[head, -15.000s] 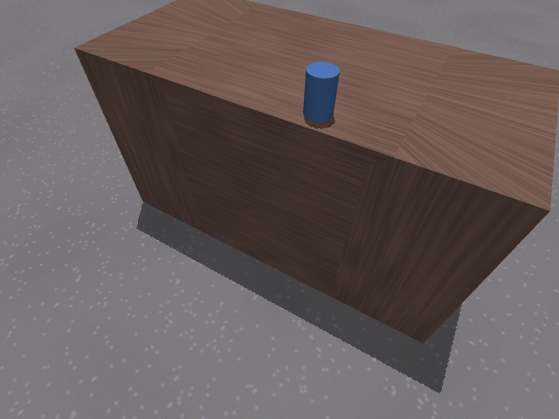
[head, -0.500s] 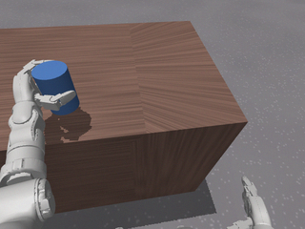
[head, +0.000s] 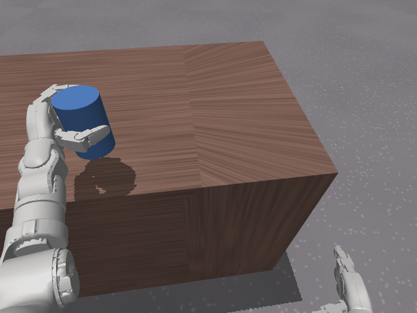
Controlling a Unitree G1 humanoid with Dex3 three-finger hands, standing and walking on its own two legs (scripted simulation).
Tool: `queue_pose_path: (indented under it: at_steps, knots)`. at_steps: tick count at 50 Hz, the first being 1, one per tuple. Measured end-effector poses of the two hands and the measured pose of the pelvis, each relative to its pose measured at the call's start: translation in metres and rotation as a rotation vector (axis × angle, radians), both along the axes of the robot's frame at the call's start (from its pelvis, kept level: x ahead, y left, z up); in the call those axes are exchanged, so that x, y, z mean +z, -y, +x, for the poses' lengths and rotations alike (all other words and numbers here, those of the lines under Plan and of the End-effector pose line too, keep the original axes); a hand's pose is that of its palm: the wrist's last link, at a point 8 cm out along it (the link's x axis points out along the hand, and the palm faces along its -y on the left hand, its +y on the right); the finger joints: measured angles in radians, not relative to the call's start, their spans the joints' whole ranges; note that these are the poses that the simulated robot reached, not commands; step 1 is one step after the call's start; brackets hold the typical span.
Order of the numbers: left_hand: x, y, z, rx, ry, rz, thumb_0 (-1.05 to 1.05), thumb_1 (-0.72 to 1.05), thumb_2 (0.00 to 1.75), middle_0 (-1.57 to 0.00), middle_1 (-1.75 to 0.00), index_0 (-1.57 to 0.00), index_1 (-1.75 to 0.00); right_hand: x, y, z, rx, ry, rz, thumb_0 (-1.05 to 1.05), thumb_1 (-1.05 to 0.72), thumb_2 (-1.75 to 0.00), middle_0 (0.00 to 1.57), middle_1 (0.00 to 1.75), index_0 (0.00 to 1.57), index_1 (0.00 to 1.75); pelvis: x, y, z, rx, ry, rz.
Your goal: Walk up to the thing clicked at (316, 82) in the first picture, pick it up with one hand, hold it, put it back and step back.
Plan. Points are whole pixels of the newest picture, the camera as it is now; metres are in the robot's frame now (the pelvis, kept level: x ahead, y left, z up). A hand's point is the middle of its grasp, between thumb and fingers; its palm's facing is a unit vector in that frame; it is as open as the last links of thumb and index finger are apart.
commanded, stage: lift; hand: left
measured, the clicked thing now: (86, 123) +0.44 +0.22 +0.14
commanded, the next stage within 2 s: hold in 1.20 s
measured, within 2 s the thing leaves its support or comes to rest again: neither
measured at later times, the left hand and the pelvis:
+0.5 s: hand (70, 106) +0.39 +0.20 +0.23, palm faces +0.20 -0.98 -0.01, open 11.1 cm; pelvis +0.00 +0.00 +0.01, yaw +1 degrees
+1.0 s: hand (61, 97) +0.34 +0.18 +0.28, palm faces +0.19 -0.98 +0.01, open 11.2 cm; pelvis -0.01 -0.01 +0.02, yaw +2 degrees
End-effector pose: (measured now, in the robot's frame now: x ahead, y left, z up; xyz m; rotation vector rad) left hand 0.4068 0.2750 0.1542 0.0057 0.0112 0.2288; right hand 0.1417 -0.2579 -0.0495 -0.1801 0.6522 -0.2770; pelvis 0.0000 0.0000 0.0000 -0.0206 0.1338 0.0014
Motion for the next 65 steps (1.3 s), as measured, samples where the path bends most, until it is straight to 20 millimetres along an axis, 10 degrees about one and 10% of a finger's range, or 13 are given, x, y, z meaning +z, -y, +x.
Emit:
queue_pose_path:
  at_steps: [26, 65]
  knots:
    - [0.075, 0.024, -0.055, -0.033, 0.077, 0.021, 0.01, -0.55, 1.08, -0.70, -1.08, -0.67, -1.03, 0.009, -0.001, 0.011, 0.011, 0.108, 0.039, -0.01, 0.54, -0.06, 0.05, 0.05, 0.05, 0.06, 0.013, 0.003, -0.001, 0.014, 0.105, 0.011]
    - [0.129, 0.045, -0.107, -0.042, 0.067, -0.002, 0.01, -0.55, 1.09, -0.69, -1.09, -0.66, -1.04, 0.006, -0.002, 0.015, 0.045, 0.146, 0.074, -0.01, 0.54, -0.06, 0.05, 0.05, 0.05, 0.06, 0.019, 0.006, -0.010, 0.031, 0.168, 0.019]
